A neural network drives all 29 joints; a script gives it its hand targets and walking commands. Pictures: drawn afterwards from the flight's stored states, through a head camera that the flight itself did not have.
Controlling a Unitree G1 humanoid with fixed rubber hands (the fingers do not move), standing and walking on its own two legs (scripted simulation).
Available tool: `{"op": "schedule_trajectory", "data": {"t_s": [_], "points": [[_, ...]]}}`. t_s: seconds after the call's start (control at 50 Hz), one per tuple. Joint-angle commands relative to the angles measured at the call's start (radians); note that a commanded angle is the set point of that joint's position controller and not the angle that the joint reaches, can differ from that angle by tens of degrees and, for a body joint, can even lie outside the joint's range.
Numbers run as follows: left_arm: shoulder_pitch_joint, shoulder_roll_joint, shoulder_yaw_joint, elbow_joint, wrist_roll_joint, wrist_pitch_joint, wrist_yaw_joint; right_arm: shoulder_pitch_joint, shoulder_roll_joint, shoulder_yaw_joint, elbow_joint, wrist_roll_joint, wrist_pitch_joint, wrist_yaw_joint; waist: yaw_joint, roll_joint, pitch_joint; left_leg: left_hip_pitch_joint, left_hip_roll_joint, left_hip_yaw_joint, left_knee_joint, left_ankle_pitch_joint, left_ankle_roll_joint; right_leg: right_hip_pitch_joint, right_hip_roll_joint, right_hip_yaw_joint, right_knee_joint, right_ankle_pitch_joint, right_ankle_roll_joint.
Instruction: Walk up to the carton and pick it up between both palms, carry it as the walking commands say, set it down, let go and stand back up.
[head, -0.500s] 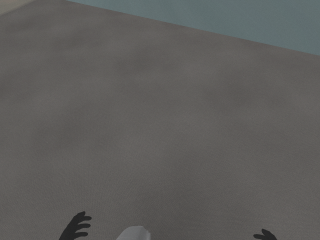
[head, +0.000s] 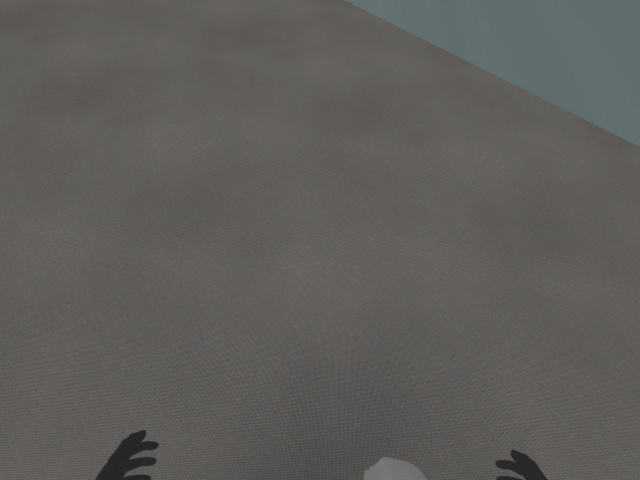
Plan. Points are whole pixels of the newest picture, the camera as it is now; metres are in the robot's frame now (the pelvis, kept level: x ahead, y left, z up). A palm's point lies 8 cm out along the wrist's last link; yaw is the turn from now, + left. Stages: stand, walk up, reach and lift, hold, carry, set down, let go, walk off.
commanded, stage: walk up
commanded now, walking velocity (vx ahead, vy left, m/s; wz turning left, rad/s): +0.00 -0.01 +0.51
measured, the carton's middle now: out of the picture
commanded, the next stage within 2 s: none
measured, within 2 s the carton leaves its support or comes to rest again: neither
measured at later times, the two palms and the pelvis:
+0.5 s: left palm out of the picture +0.00 +0.24 -0.10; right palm (513, 458) +0.17 -0.26 -0.12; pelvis -0.01 -0.04 +0.00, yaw +15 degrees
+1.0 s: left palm out of the picture +0.10 +0.30 -0.08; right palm (495, 431) +0.20 -0.25 -0.12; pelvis +0.07 -0.01 -0.01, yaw +29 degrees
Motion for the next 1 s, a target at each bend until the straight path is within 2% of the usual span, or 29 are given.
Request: {"op": "schedule_trajectory", "data": {"t_s": [0.0,0.04,0.08,0.1,0.12,0.14,0.16,0.18,0.22,0.26,0.28,0.36,0.44,0.48,0.52,0.54,0.56,0.58,0.6,0.62,0.64,0.66,0.7,0.74,0.88,0.92,0.94,0.96,0.98], "points": [[-0.019,0.051,0.0,-0.061,-0.006,-0.011,0.003,0.03,-0.177,-0.047,-0.043,-0.01,0.001,0.0,-0.024,0.201,-0.091,0.06,0.215,-0.246,-0.125,0.148,0.139,0.008,0.033,-0.009,-0.107,-0.012,-0.009],[-0.01,0.047,-0.007,-0.058,-0.01,-0.018,0.007,0.015,-0.183,-0.048,-0.045,-0.012,0.006,0.003,-0.015,0.207,-0.1,0.014,0.212,-0.285,-0.109,0.174,0.124,0.086,0.057,-0.024,-0.198,-0.002,-0.016],[0.047,0.049,-0.01,-0.04,-0.016,-0.032,0.017,-0.008,-0.179,-0.043,-0.049,-0.004,0.009,0.004,0.027,0.18,-0.113,-0.053,0.179,-0.285,-0.052,0.188,0.071,0.234,0.064,-0.05,-0.414,0.121,-0.02],[0.079,0.086,-0.004,-0.036,-0.013,-0.046,0.025,-0.002,-0.151,-0.033,-0.049,0.001,0.005,0.002,0.046,0.133,-0.118,-0.123,0.141,-0.278,-0.003,0.11,0.028,0.335,0.001,-0.003,-0.531,0.167,-0.03],[0.113,0.161,0.006,-0.041,-0.006,-0.058,0.029,0.024,-0.084,-0.021,-0.052,0.0,0.0,0.001,0.05,-0.079,-0.141,-0.235,0.051,-0.19,0.204,-0.132,-0.01,0.429,-0.228,0.217,-0.651,0.066,-0.08],[0.071,0.243,0.032,-0.061,0.009,-0.052,0.023,0.026,-0.053,-0.027,-0.084,-0.006,0.006,-0.005,0.04,-0.258,-0.085,-0.382,-0.075,0.0,0.416,-0.394,-0.052,0.307,-0.442,0.426,-0.714,0.053,-0.182],[0.066,0.215,0.018,-0.055,0.004,-0.049,0.016,-0.021,-0.117,-0.042,-0.096,-0.022,0.012,-0.006,0.045,-0.177,-0.051,-0.338,-0.003,-0.039,0.56,-0.382,-0.042,0.196,-0.432,0.387,-0.69,0.104,-0.22],[0.012,0.159,0.008,-0.061,-0.008,-0.053,0.015,0.001,-0.121,-0.058,-0.085,-0.023,0.015,0.003,0.006,-0.141,-0.03,-0.301,0.005,-0.033,0.634,-0.315,-0.041,0.155,-0.357,0.29,-0.676,0.144,-0.209],[-0.065,0.102,-0.001,-0.084,-0.005,-0.061,0.024,0.069,-0.116,-0.067,-0.045,-0.014,0.032,0.023,-0.039,-0.15,-0.028,-0.271,0.032,0.024,0.724,-0.21,-0.072,0.163,-0.255,0.126,-0.661,0.221,-0.175],[-0.045,0.07,-0.004,-0.092,-0.001,-0.067,0.033,0.074,-0.101,-0.055,-0.03,-0.015,0.043,0.033,-0.027,-0.162,-0.044,-0.275,0.035,0.053,0.731,-0.198,-0.105,0.217,-0.229,0.054,-0.631,0.34,-0.181],[-0.018,0.09,0.003,-0.088,0.022,-0.067,0.033,0.054,-0.089,-0.043,-0.028,0.008,0.039,0.038,0.02,-0.171,-0.053,-0.289,0.013,0.07,0.699,-0.189,-0.114,0.276,-0.235,0.067,-0.626,0.345,-0.191],[0.08,0.128,0.013,-0.061,0.011,-0.069,0.033,-0.022,-0.072,-0.021,-0.054,0.014,0.032,0.047,0.054,-0.17,-0.061,-0.294,0.018,0.091,0.528,-0.201,-0.115,0.396,-0.263,0.04,-0.592,0.414,-0.191],[0.111,0.157,0.021,-0.04,0.013,-0.066,0.023,-0.06,-0.053,0.002,-0.074,0.017,0.028,0.049,0.076,-0.204,-0.074,-0.171,0.018,0.136,0.33,-0.264,-0.091,0.37,-0.278,-0.019,-0.531,0.537,-0.196],[0.12,0.177,0.032,-0.026,0.013,-0.058,0.019,-0.051,-0.057,0.006,-0.074,0.018,0.023,0.044,0.074,-0.209,-0.089,-0.11,0.007,0.153,0.247,-0.254,-0.077,0.356,-0.293,-0.026,-0.492,0.593,-0.192],[0.103,0.166,0.028,-0.011,0.01,-0.042,0.009,-0.02,-0.057,-0.004,-0.082,-0.006,0.024,0.043,0.023,-0.194,-0.088,0.019,0.005,0.168,0.075,-0.164,-0.044,0.271,-0.274,-0.077,-0.432,0.584,-0.157],[0.102,0.154,0.027,-0.003,0.006,-0.039,0.003,0.025,-0.08,-0.011,-0.066,-0.009,0.015,0.036,-0.002,-0.139,-0.099,0.122,0.018,0.132,-0.038,-0.05,-0.04,0.198,-0.247,-0.108,-0.352,0.503,-0.113],[0.112,0.101,0.017,-0.014,0.012,-0.037,-0.007,0.079,-0.164,-0.031,-0.058,-0.015,0.002,0.032,-0.022,0.08,-0.11,0.252,0.177,-0.095,-0.16,0.023,-0.021,0.023,-0.175,-0.158,-0.143,0.243,-0.056],[0.061,0.018,0.005,-0.096,0.021,-0.029,-0.005,0.099,-0.3,-0.048,-0.079,-0.015,-0.003,0.027,-0.033,0.375,-0.113,0.229,0.471,-0.456,-0.197,0.328,0.122,-0.196,-0.019,-0.147,0.004,-0.211,-0.004],[-0.022,0.082,0.009,-0.087,0.018,-0.016,0.005,0.134,-0.257,-0.037,-0.055,0.007,-0.004,0.019,-0.075,0.253,-0.139,0.198,0.45,-0.39,-0.149,0.316,0.191,-0.155,-0.064,-0.015,0.098,-0.204,0.0],[-0.016,0.112,0.019,-0.063,0.019,-0.017,-0.002,0.104,-0.224,-0.031,-0.044,-0.003,0.002,0.014,-0.046,0.211,-0.117,0.192,0.363,-0.334,-0.173,0.058,0.171,-0.186,-0.051,-0.008,0.126,-0.13,0.007],[0.002,0.127,0.026,-0.051,0.02,-0.024,-0.017,0.077,-0.197,-0.026,-0.045,-0.011,0.01,0.016,-0.036,0.199,-0.099,0.178,0.289,-0.304,-0.239,-0.42,0.131,-0.204,-0.063,0.0,0.103,-0.035,-0.002],[0.011,0.137,0.035,-0.056,0.03,-0.029,-0.036,0.053,-0.19,-0.021,-0.055,-0.01,0.009,0.013,-0.027,0.237,-0.069,0.137,0.271,-0.323,-0.293,-0.596,0.117,-0.208,-0.055,-0.005,0.112,0.019,-0.002],[-0.002,0.118,0.036,-0.062,0.025,-0.043,-0.06,0.013,-0.156,-0.011,-0.071,0.003,-0.01,0.016,-0.007,0.224,-0.025,0.061,0.236,-0.274,-0.325,-0.509,0.116,-0.191,-0.048,-0.022,0.11,0.128,0.01],[-0.011,0.091,0.028,-0.067,0.024,-0.065,-0.065,0.065,-0.147,-0.017,-0.051,0.017,-0.036,0.021,-0.015,0.191,-0.039,0.089,0.217,-0.24,-0.333,-0.443,0.125,-0.181,-0.04,-0.038,0.031,0.16,0.011],[-0.113,0.063,0.005,-0.1,0.006,-0.097,-0.046,0.153,-0.175,-0.035,-0.005,0.007,-0.066,0.021,-0.054,0.164,-0.011,0.077,0.206,-0.262,-0.286,-0.337,0.185,-0.042,0.019,-0.052,-0.279,0.081,0.005],[-0.058,0.064,0.004,-0.096,0.0,-0.105,-0.032,0.119,-0.171,-0.033,-0.009,0.011,-0.066,0.024,-0.016,0.14,-0.028,-0.018,0.192,-0.272,-0.234,-0.322,0.174,0.13,0.035,-0.051,-0.383,0.098,-0.009],[0.026,0.069,0.007,-0.075,-0.002,-0.113,-0.02,0.088,-0.162,-0.031,-0.014,0.015,-0.066,0.025,0.034,0.101,-0.047,-0.12,0.156,-0.247,-0.164,-0.324,0.154,0.309,0.049,-0.064,-0.467,0.145,-0.017],[0.139,0.105,0.016,-0.05,0.0,-0.124,-0.005,0.061,-0.126,-0.022,-0.022,0.016,-0.071,0.024,0.093,0.051,-0.074,-0.3,0.107,-0.213,-0.049,-0.305,0.128,0.554,-0.021,0.002,-0.505,0.132,-0.04],[0.286,0.188,0.034,-0.02,0.017,-0.133,0.008,0.019,-0.053,-0.006,-0.053,0.017,-0.081,0.023,0.168,-0.109,-0.143,-0.45,0.026,-0.106,0.235,-0.314,0.089,0.742,-0.259,0.241,-0.616,-0.1,-0.078]]}}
